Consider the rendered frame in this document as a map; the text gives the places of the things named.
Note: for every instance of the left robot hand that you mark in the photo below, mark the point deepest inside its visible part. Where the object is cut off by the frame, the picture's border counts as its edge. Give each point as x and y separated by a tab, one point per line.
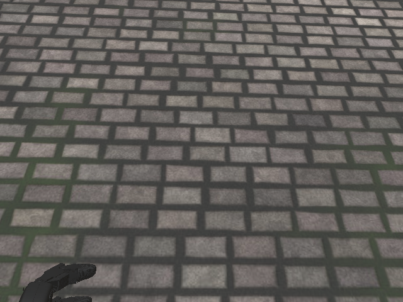
56	278

